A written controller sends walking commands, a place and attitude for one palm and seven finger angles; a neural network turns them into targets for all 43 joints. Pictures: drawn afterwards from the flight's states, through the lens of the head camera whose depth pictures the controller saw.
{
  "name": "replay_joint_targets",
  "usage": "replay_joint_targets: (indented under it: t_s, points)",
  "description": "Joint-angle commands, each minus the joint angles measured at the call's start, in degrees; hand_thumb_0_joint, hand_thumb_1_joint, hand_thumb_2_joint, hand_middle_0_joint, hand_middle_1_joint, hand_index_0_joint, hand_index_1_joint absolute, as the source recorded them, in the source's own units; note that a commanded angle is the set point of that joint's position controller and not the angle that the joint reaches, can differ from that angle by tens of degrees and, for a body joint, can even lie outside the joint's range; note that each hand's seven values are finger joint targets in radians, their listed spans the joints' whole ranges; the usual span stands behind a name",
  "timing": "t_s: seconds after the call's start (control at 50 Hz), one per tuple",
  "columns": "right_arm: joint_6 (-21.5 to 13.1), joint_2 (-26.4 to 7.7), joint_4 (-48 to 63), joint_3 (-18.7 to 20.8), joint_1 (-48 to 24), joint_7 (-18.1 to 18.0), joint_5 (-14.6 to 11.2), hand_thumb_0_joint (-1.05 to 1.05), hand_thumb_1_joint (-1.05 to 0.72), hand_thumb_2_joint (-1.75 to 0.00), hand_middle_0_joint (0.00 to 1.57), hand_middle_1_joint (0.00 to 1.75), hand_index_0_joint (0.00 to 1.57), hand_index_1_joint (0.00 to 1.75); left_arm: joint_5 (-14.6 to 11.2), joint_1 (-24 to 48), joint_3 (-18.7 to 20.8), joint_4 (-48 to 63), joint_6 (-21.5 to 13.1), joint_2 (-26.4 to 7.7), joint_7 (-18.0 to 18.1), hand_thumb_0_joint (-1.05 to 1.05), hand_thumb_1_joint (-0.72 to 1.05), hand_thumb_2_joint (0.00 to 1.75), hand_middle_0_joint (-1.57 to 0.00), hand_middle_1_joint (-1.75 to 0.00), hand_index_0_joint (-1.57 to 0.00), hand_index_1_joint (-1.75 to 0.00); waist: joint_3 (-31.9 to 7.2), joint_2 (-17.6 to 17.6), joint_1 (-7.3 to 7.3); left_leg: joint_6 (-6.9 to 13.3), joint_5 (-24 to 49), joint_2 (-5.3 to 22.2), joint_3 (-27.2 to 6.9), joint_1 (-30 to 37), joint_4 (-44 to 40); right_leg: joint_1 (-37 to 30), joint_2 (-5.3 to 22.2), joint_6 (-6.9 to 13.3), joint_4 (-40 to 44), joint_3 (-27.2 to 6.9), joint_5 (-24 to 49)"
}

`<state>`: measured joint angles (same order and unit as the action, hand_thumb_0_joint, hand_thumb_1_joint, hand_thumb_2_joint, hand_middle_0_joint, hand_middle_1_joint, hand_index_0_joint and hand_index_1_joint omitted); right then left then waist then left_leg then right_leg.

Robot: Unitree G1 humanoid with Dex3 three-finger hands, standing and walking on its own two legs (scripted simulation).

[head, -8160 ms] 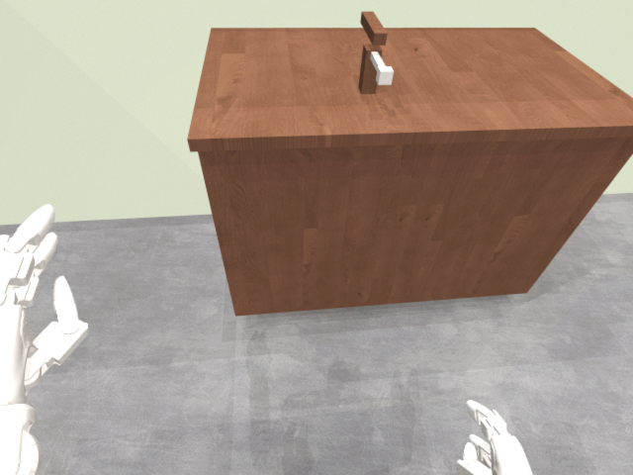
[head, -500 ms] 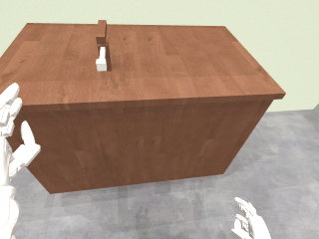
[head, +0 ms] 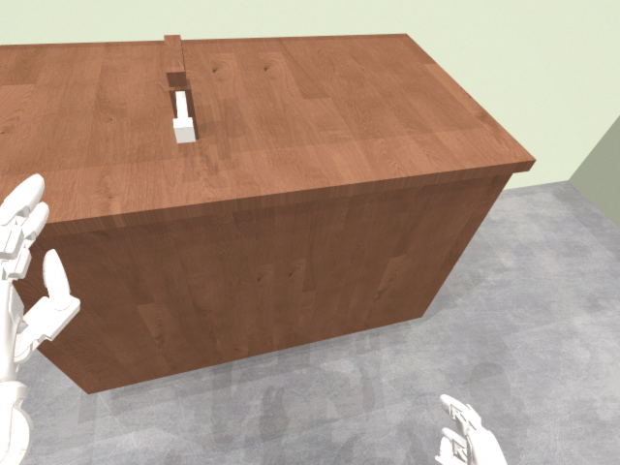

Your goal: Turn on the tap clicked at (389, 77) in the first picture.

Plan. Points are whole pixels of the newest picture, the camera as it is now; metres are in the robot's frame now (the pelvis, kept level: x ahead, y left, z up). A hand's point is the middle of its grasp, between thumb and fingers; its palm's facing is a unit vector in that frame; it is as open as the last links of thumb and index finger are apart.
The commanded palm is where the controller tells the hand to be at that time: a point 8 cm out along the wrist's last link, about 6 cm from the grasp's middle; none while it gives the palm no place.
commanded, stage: come to a stop and stand still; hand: left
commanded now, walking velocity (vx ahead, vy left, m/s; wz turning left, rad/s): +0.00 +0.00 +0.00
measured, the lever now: (184, 130) +0.55 +0.25 +0.12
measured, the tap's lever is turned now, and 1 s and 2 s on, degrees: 0 0 0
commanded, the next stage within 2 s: look again from close up in 0.54 s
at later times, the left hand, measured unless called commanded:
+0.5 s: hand (38, 291) +0.22 +0.28 +0.17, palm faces +0.33 -0.85 -0.41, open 7.4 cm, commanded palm +0.18 +0.31 +0.16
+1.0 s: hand (97, 264) +0.26 +0.24 +0.16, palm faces +0.31 -0.86 -0.40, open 7.4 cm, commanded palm +0.21 +0.28 +0.16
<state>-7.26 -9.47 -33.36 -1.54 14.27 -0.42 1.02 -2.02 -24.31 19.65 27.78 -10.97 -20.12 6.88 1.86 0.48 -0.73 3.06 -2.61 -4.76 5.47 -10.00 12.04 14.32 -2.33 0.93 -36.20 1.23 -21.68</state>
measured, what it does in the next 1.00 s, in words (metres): steps on the spot: right foot, then left foot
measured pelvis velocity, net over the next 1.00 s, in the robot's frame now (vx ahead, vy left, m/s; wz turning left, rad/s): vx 0.03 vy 0.02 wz -0.07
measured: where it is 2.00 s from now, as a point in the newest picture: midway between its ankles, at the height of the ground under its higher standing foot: outside the picture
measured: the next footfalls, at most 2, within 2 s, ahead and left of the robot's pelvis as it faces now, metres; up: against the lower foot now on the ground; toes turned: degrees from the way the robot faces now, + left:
right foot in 0.08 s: +0.01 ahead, -0.10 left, +0.00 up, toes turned -5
left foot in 0.22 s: +0.10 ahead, +0.13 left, +0.00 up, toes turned -5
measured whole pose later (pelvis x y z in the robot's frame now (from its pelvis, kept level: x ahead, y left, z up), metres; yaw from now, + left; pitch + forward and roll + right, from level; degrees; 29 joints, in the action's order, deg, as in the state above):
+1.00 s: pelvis +0.03 +0.02 -0.01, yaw -4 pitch +0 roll +0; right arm -3.7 -12.5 -32.8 -0.4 10.9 -2.8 -1.2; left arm -4.3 -27.5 20.3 26.7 -11.2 -22.1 6.8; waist -0.5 -0.2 -0.1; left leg -0.1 -11.3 -0.3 -1.2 -14.2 25.2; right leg 7.0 -3.6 3.5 -22.4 2.3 -15.9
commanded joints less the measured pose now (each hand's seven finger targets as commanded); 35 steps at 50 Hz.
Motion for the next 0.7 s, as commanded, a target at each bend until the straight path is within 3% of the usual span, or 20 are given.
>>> replay_joint_targets:
  t_s: [0.0,0.02,0.04,0.06,0.08,0.1,0.12,0.14,0.16,0.18,0.2,0.22,0.26,0.32,0.38,0.44,0.5,0.56,0.62,0.68]
  points:
    - [-2.20,-9.52,9.93,5.15,-7.72,-0.64,0.77,0.00,-0.90,-0.90,0.20,0.30,0.20,0.30,-1.38,-1.08,7.23,11.61,-2.49,-10.34,0.68,0.00,0.90,0.90,-0.20,-0.30,-0.20,-0.30,-8.20,-13.28,-2.43,-20.35,7.41,5.94,-3.58,-2.11,-0.26,-15.26,-2.98,1.31,18.01,8.61,3.16]
    - [-1.76,-9.64,9.32,5.15,-7.20,-0.51,0.44,0.00,-0.90,-0.90,0.20,0.30,0.20,0.30,-1.22,-2.84,8.86,11.65,-2.61,-12.40,0.93,0.00,0.90,0.90,-0.20,-0.30,-0.20,-0.30,-9.70,-5.95,-3.13,-20.45,9.09,2.53,0.04,-1.37,12.94,-15.31,1.89,4.19,22.06,5.06,8.04]
    - [-1.04,-9.07,8.68,4.87,-6.64,-0.38,-0.65,0.00,-0.90,-0.90,0.20,0.30,0.20,0.30,-1.46,-2.83,7.95,13.60,-3.40,-11.77,1.10,0.00,0.90,0.90,-0.20,-0.30,-0.20,-0.30,-10.03,8.63,-3.70,-15.10,-2.66,3.05,-6.03,-1.13,32.28,-7.69,12.63,9.24,21.47,-3.42,13.18]
    - [-0.34,-9.24,8.91,4.41,-8.11,-0.17,-1.02,0.00,-0.90,-0.90,0.20,0.30,0.20,0.30,-1.14,-1.43,8.17,14.36,-4.11,-11.18,1.01,0.00,0.90,0.90,-0.20,-0.30,-0.20,-0.30,-8.04,13.96,-2.58,-6.70,-21.02,5.72,-15.67,-9.15,45.76,-2.04,22.37,13.90,18.74,-15.98,18.83]
    - [0.10,-8.46,9.19,4.05,-8.79,0.14,-0.88,0.00,-0.90,-0.90,0.20,0.30,0.20,0.30,-1.47,1.75,9.80,14.83,-4.23,-12.06,0.85,0.00,0.90,0.90,-0.20,-0.30,-0.20,-0.30,-6.05,11.99,-2.03,-4.55,-26.26,7.44,-17.36,-20.10,49.84,-6.50,26.40,14.65,16.08,-18.66,25.73]
    - [-0.39,-7.76,8.54,3.69,-8.35,1.02,-0.70,0.00,-0.90,-0.90,0.20,0.30,0.20,0.30,-2.22,3.96,11.83,15.26,-4.66,-13.48,0.89,0.00,0.90,0.90,-0.20,-0.30,-0.20,-0.30,-5.55,10.31,-1.36,-4.15,-26.55,10.67,-19.87,-23.01,45.99,-7.27,27.21,13.26,12.38,-16.52,28.74]
    - [-0.35,-7.93,7.27,4.40,-6.95,1.31,-1.87,0.00,-0.90,-0.90,0.20,0.30,0.20,0.30,-1.72,8.12,8.32,15.61,-5.30,-9.64,-0.11,0.00,0.90,0.90,-0.20,-0.30,-0.20,-0.30,-9.34,13.68,0.52,-3.67,-22.27,9.43,-15.49,-18.04,36.66,-10.11,20.80,10.18,11.21,-11.76,24.04]
    - [-0.65,-9.21,6.52,5.08,-6.36,0.15,-2.41,0.00,-0.90,-0.90,0.20,0.30,0.20,0.30,-1.49,7.56,8.68,13.44,-4.46,-10.42,0.46,0.00,0.90,0.90,-0.20,-0.30,-0.20,-0.30,-8.68,9.01,1.57,-3.81,-14.54,7.72,-11.35,-8.44,25.44,-4.40,16.10,7.77,8.69,-9.62,21.06]
    - [-0.57,-8.25,4.90,4.28,-5.84,-0.79,-2.27,0.00,-0.90,-0.90,0.20,0.30,0.20,0.30,-1.16,6.70,7.98,12.84,-4.07,-9.94,0.95,0.00,0.90,0.90,-0.20,-0.30,-0.20,-0.30,-11.11,-1.09,1.93,-4.36,-5.44,3.10,-5.04,0.94,18.35,-2.25,10.03,4.44,4.30,-4.06,17.22]
    - [-1.01,-8.90,5.22,4.80,-6.65,-1.33,-2.21,0.00,-0.90,-0.90,0.20,0.30,0.20,0.30,-1.04,6.59,7.16,14.77,-3.95,-9.79,1.04,0.00,0.90,0.90,-0.20,-0.30,-0.20,-0.30,-11.60,-10.16,1.41,-3.60,3.05,4.14,-7.97,7.99,14.54,1.81,5.49,1.64,-1.81,-1.64,13.73]
    - [-1.72,-10.05,6.36,5.12,-7.85,-1.38,-1.95,0.00,-0.90,-0.90,0.20,0.30,0.20,0.30,-0.95,9.10,6.22,18.86,-4.37,-9.83,1.27,0.00,0.90,0.90,-0.20,-0.30,-0.20,-0.30,-11.29,-22.07,0.84,0.17,8.25,12.97,-19.63,9.27,9.63,7.20,1.14,-1.06,-10.96,1.19,3.55]
    - [-2.71,-9.19,7.15,4.97,-8.75,-1.36,-1.54,0.00,-0.90,-0.90,0.20,0.30,0.20,0.30,-0.61,10.45,6.28,19.69,-5.03,-10.96,1.16,0.00,0.90,0.90,-0.20,-0.30,-0.20,-0.30,-8.41,-25.72,0.69,3.67,1.49,18.22,-27.77,4.55,3.30,8.96,-0.24,-1.31,-18.99,-1.14,-11.57]
    - [-3.66,-7.45,6.18,3.56,-8.49,-0.97,-0.64,0.00,-0.90,-0.90,0.20,0.30,0.20,0.30,-0.58,10.12,5.63,16.68,-4.68,-10.17,0.86,0.00,0.90,0.90,-0.20,-0.30,-0.20,-0.30,-1.94,-15.82,1.32,4.44,-14.23,19.41,-34.58,-5.96,-3.68,8.27,1.18,-0.69,-22.24,-5.47,-8.18]
    - [-4.27,-8.26,6.77,3.70,-7.80,-0.96,-0.79,0.00,-0.90,-0.90,0.20,0.30,0.20,0.30,-0.05,4.23,8.58,16.15,-5.16,-11.84,1.38,0.00,0.90,0.90,-0.20,-0.30,-0.20,-0.30,-4.80,-5.17,-0.22,3.64,-11.90,17.31,-24.71,-4.03,-0.91,3.74,2.62,-0.82,-9.91,-2.86,-1.01]
    - [-3.49,-8.03,7.65,3.07,-7.31,-0.93,-0.82,0.00,-0.90,-0.90,0.20,0.30,0.20,0.30,-0.53,-1.35,7.64,13.87,-5.12,-9.71,0.88,0.00,0.90,0.90,-0.20,-0.30,-0.20,-0.30,-6.54,-11.12,-0.38,1.35,-24.45,14.79,-18.91,-9.20,-2.95,-6.07,0.69,-0.65,3.03,0.91,0.50]
    - [-2.27,-7.67,8.00,2.75,-6.28,-1.40,-0.61,0.00,-0.90,-0.90,0.20,0.30,0.20,0.30,-0.57,-1.38,7.66,11.50,-4.22,-9.76,0.78,0.00,0.90,0.90,-0.20,-0.30,-0.20,-0.30,-6.32,-11.01,0.12,-2.44,-28.60,11.92,-15.72,-13.37,-2.50,-13.66,0.14,-0.07,13.95,1.79,2.67]
    - [-1.28,-7.94,7.44,3.05,-6.14,-1.95,-0.23,0.00,-0.90,-0.90,0.20,0.30,0.20,0.30,-0.81,3.00,7.69,8.77,-3.71,-10.85,0.74,0.00,0.90,0.90,-0.20,-0.30,-0.20,-0.30,-6.10,-5.25,0.17,-4.47,-22.23,8.57,-11.78,-11.25,3.16,-12.15,3.04,1.34,20.50,-3.00,3.48]
    - [-1.96,-7.99,6.81,2.63,-7.08,-2.37,-0.86,0.00,-0.90,-0.90,0.20,0.30,0.20,0.30,-1.09,4.32,5.28,6.02,-2.71,-8.99,0.48,0.00,0.90,0.90,-0.20,-0.30,-0.20,-0.30,-7.12,2.28,-0.24,-3.59,-11.65,6.75,-8.87,-2.62,10.91,-3.10,6.60,1.49,23.65,-6.41,1.29]
    - [-1.78,-8.59,6.39,2.72,-7.82,-2.73,-1.12,0.00,-0.90,-0.90,0.20,0.30,0.20,0.30,-1.24,5.45,5.13,6.34,-2.17,-9.34,0.46,0.00,0.90,0.90,-0.20,-0.30,-0.20,-0.30,-6.22,-0.25,0.02,-3.23,-6.53,6.43,-8.14,0.19,11.98,0.44,6.37,0.89,23.22,-5.85,3.89]
    - [-1.39,-8.73,6.51,2.79,-7.77,-3.04,-1.45,0.00,-0.90,-0.90,0.20,0.30,0.20,0.30,-1.18,6.90,4.88,8.84,-2.53,-9.95,0.75,0.00,0.90,0.90,-0.20,-0.30,-0.20,-0.30,-7.95,-3.07,-0.13,-2.85,-0.76,6.56,-8.88,0.73,10.32,-3.58,4.70,-0.19,19.28,-3.31,12.94]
